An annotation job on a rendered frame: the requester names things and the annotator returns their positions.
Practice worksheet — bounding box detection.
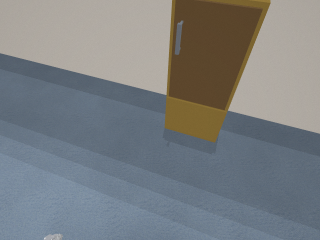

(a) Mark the cupboard door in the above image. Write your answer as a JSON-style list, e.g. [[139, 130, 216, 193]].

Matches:
[[169, 0, 263, 110]]

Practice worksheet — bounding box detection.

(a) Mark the handle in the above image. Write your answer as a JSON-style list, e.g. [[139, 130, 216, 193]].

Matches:
[[175, 20, 184, 55]]

